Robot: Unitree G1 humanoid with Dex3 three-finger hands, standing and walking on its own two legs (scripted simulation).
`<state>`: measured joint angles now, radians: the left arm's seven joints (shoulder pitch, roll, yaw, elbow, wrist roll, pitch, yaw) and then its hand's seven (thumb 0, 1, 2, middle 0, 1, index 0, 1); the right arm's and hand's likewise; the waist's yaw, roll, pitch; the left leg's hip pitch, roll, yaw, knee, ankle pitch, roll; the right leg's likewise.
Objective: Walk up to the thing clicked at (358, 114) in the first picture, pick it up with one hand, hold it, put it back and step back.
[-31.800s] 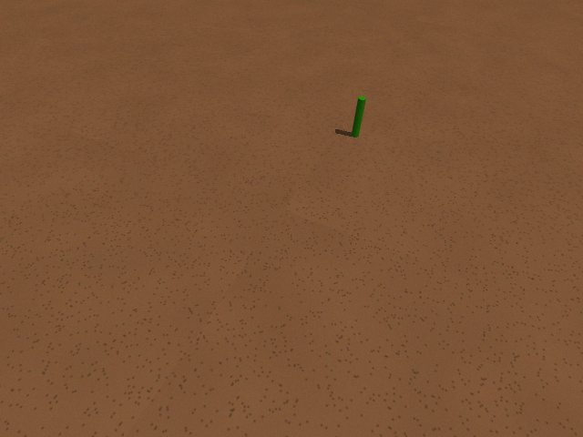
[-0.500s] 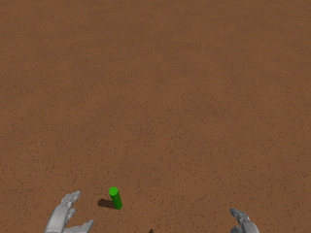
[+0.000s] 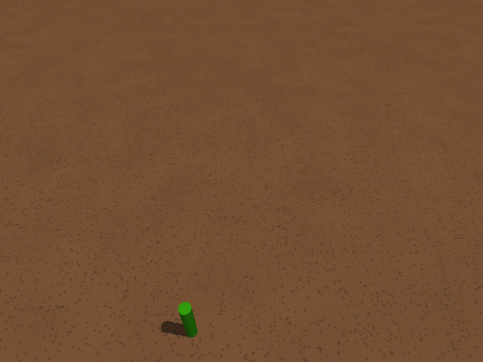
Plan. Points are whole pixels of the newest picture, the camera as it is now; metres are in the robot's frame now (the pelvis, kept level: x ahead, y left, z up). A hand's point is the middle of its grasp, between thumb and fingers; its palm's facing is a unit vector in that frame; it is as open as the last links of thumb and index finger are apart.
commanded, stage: stand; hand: left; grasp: from the side
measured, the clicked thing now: (188, 321) +0.41 +0.19 -0.65
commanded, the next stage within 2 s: step back in 1.62 s
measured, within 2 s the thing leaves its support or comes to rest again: neither
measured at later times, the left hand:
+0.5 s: hand out of the picture +0.04 +0.24 -0.15, palm faces -0.01 -0.94 -0.35, open 7.4 cm
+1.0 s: hand out of the picture +0.08 +0.24 -0.14, palm faces -0.01 -0.94 -0.34, open 7.4 cm
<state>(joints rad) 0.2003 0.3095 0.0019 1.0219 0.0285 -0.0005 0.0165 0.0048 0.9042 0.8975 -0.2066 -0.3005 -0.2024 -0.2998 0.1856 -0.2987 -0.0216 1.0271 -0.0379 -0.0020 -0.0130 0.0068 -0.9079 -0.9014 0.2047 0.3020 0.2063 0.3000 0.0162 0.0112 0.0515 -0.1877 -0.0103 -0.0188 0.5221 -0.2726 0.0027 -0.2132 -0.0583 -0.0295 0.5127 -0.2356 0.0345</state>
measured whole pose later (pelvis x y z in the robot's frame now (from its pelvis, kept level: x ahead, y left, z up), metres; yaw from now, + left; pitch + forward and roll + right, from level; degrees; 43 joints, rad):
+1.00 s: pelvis +0.01 -0.01 +0.01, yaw +0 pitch -3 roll +0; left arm 0.10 0.32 0.01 1.17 0.02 -0.01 0.00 0.00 0.91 0.90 -0.21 -0.30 -0.20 -0.30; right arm 0.13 -0.33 -0.01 1.15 -0.02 -0.01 -0.01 0.00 -0.91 -0.90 0.20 0.30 0.21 0.30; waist 0.01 0.02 0.06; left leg -0.10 0.01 -0.02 0.34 -0.19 -0.02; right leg -0.13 -0.04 -0.04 0.35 -0.16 0.02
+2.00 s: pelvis -0.05 +0.03 -0.01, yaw +0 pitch -1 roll -1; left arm 0.00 0.41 0.07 0.93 0.01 0.06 0.03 0.00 0.91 0.90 -0.21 -0.30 -0.20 -0.30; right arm 0.16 -0.37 -0.06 0.98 -0.04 0.04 0.00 0.00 -0.91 -0.90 0.20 0.30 0.21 0.30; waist -0.03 -0.05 0.20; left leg -0.28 -0.04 -0.01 0.66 -0.36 0.05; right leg -0.47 0.06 0.14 0.94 -0.52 -0.02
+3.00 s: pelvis -0.29 +0.03 -0.02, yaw -8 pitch -3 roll +0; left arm 0.20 0.41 0.09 0.83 0.02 0.06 -0.01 0.00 0.91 0.90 -0.21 -0.30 -0.20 -0.30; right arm 0.11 -0.38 -0.05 0.78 -0.03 0.02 -0.02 0.00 -0.90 -0.90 0.21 0.30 0.21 0.30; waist 0.03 -0.03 0.19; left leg -0.40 0.06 0.02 0.66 -0.22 -0.02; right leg -0.26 0.02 0.09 0.76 -0.44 0.02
